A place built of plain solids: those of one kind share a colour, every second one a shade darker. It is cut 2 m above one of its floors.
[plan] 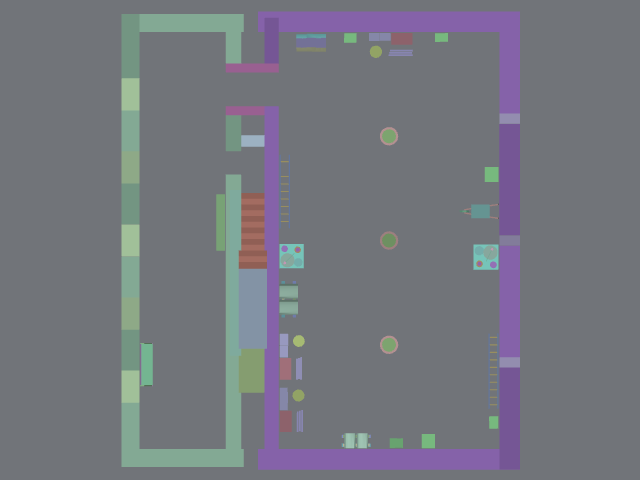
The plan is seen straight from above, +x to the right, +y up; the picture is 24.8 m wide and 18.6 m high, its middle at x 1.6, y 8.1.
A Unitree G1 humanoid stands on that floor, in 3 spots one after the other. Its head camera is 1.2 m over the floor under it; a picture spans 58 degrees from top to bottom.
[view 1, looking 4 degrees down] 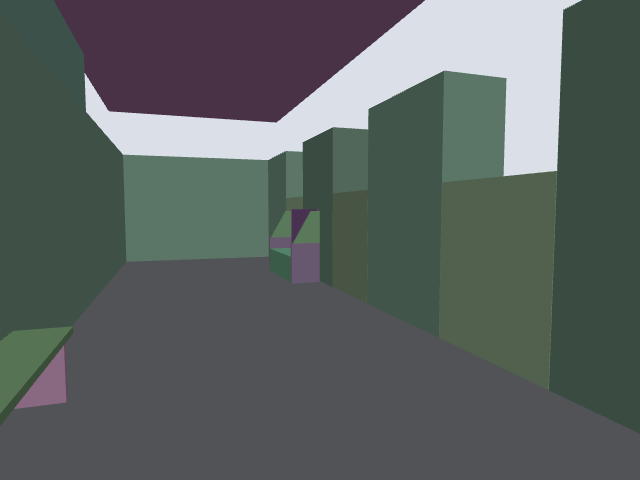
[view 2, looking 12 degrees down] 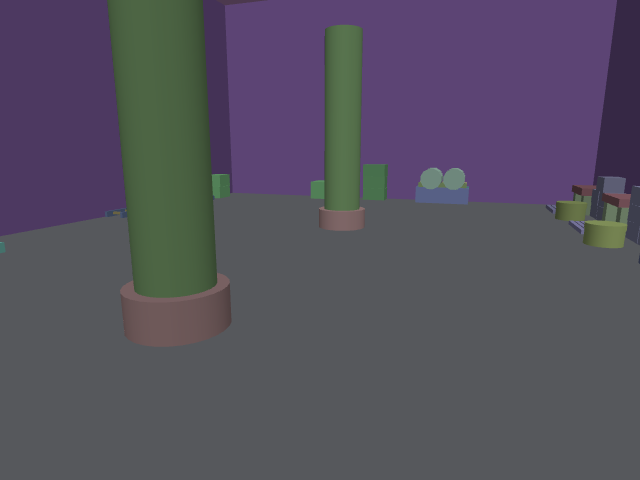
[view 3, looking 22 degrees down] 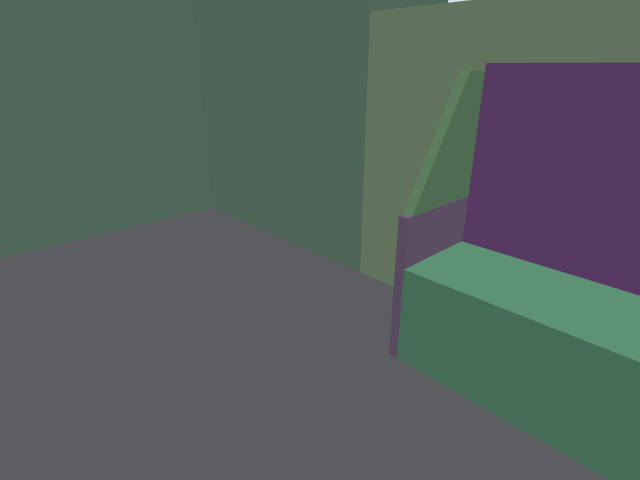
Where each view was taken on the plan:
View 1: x -3.04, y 10.86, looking -109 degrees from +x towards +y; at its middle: wall_cloister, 7.25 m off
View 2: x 2.43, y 10.44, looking -71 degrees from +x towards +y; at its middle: ground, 5.77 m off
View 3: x -3.56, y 3.40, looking -133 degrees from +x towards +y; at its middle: wall_cloister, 2.91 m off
